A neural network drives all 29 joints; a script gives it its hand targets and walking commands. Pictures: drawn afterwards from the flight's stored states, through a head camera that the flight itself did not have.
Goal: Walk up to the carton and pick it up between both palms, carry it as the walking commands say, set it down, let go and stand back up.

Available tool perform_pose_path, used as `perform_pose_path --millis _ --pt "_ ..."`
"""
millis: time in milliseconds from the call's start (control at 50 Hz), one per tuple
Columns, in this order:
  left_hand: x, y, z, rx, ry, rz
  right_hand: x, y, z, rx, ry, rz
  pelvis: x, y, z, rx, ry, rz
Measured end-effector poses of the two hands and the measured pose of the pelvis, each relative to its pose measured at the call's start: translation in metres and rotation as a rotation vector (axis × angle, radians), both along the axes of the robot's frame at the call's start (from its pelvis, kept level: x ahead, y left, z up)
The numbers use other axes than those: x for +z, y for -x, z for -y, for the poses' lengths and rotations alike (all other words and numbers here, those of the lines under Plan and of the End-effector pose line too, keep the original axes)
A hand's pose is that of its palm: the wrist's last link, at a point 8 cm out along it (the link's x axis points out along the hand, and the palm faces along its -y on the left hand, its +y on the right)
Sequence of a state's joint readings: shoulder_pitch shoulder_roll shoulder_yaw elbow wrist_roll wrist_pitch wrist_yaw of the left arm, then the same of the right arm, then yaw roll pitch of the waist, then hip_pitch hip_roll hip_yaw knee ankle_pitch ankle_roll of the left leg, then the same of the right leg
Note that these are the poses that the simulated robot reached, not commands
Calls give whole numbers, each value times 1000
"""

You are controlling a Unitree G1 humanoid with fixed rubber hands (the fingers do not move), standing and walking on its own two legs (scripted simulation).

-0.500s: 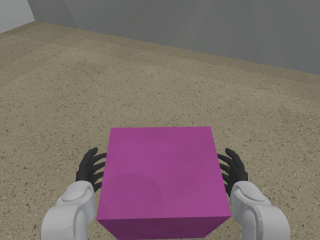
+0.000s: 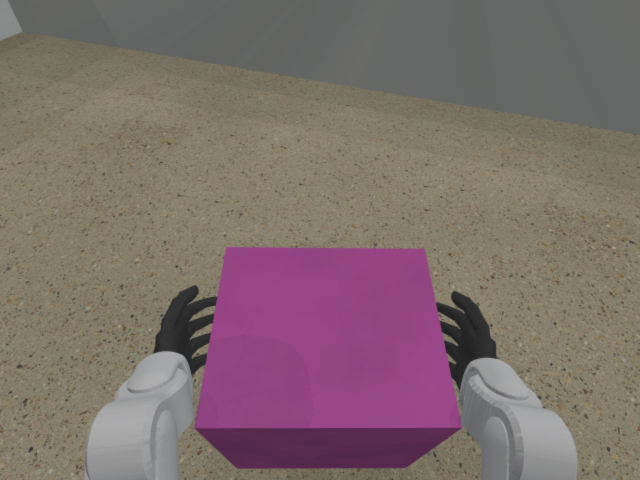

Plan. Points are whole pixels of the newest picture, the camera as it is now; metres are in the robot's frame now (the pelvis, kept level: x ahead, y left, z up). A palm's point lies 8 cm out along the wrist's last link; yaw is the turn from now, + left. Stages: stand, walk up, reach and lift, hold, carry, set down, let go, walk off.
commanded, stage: carry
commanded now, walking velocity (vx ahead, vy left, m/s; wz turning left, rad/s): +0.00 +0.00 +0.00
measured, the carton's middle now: (323, 367) +0.27 +0.00 +0.02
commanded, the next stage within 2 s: none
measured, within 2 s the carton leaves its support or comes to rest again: neither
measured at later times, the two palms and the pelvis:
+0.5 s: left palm (170, 410) +0.20 +0.15 +0.08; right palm (490, 419) +0.19 -0.16 +0.08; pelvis -0.04 +0.00 -0.01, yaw -1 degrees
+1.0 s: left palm (151, 461) +0.15 +0.16 +0.08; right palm (499, 468) +0.15 -0.15 +0.08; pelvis -0.09 +0.00 -0.01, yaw +0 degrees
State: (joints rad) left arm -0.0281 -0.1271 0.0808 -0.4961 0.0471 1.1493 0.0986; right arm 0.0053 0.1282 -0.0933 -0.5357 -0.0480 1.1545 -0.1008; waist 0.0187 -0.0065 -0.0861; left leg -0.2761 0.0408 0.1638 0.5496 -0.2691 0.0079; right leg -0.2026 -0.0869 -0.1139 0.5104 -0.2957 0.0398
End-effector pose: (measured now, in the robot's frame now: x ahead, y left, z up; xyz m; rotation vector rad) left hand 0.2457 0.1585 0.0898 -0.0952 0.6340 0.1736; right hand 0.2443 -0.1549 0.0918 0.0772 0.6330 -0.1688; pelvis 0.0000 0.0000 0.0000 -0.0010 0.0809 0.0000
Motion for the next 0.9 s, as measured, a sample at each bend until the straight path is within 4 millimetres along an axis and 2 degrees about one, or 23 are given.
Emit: perform_pose_path --millis 140,260,400,600,900 --pt "3 -2 2 -14 1 6 3 1 2 -13 2 6 0 -1 -1 -12 3 -3" --pt "-3 4 5 -23 0 5 -2 10 5 -22 2 5 -6 8 0 -20 3 -8" --pt "-13 27 6 -21 5 -12 -11 33 5 -21 4 -12 -11 28 1 -17 2 3" --pt "-7 62 3 -9 7 -2 -6 66 3 -11 5 -2 -8 56 1 -11 3 19" --pt "-6 90 0 0 5 -11 -5 91 0 -2 4 -11 -7 85 0 -6 6 23"
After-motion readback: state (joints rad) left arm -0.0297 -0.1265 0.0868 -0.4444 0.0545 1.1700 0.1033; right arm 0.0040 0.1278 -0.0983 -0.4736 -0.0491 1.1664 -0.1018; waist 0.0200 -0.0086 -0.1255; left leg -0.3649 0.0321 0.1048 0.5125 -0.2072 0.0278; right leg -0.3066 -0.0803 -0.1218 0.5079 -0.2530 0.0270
